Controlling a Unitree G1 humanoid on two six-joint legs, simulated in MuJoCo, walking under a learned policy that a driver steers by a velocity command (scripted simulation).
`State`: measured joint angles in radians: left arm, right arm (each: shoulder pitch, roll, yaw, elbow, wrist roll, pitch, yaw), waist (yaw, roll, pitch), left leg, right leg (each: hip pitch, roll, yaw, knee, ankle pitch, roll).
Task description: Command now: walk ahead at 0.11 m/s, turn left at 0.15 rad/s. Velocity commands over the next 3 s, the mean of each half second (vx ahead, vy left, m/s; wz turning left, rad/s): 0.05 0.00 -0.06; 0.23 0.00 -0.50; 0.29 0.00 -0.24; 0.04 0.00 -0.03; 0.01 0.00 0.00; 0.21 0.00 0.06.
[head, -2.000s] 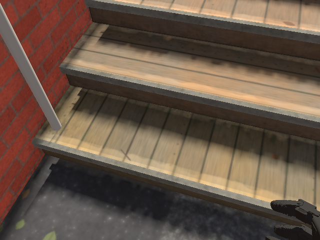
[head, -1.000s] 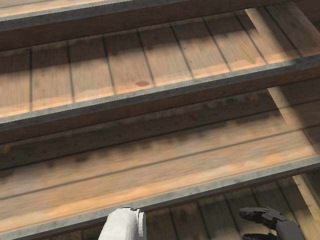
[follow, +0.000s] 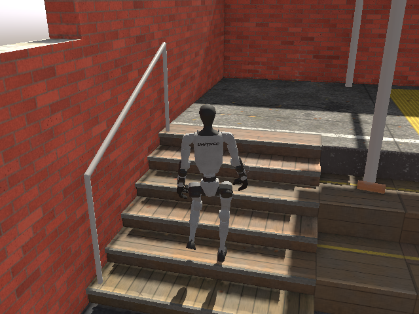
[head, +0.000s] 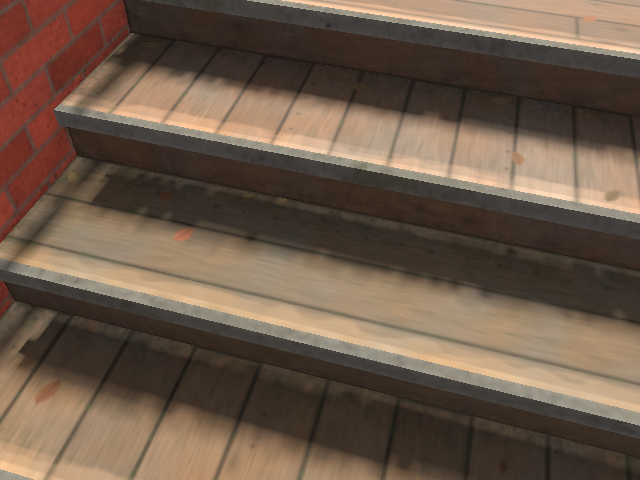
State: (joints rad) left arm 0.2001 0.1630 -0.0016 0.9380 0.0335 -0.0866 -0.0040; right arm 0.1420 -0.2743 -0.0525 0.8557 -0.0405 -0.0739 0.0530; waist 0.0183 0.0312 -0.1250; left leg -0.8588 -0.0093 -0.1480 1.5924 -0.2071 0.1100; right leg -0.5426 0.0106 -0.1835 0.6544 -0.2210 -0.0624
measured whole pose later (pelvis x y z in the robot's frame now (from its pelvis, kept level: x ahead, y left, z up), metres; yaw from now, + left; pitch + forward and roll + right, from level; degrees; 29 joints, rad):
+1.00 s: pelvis +0.18 -0.02 +0.03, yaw -21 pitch +6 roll +2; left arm 0.64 0.04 -0.07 1.09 0.11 -0.08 -0.06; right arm 0.06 -0.11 0.10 0.77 -0.07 -0.04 0.02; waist 0.13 -0.02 -0.13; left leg -1.27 0.08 0.04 1.75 -0.26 0.10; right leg -0.17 0.05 0.18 0.46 -0.40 -0.08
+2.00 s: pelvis +0.43 -0.08 +0.16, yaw -27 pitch +1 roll -1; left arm 0.05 0.18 0.04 0.93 0.00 -0.05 -0.05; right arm 0.20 -0.16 -0.03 0.95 0.00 -0.08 0.09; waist 0.00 0.01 -0.02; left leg -0.17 0.07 0.14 0.61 -0.46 -0.01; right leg -0.40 0.02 -0.06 0.60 -0.22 -0.03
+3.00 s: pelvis +0.51 -0.19 +0.16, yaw -25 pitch +6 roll +0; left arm -0.10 0.09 -0.08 0.75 0.03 0.00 -0.06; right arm 0.67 -0.07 0.04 1.24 -0.11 -0.08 0.04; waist -0.11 0.04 -0.09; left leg 0.14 0.13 0.12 0.13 -0.37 -0.01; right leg -1.17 -0.14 -0.02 1.54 -0.51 -0.22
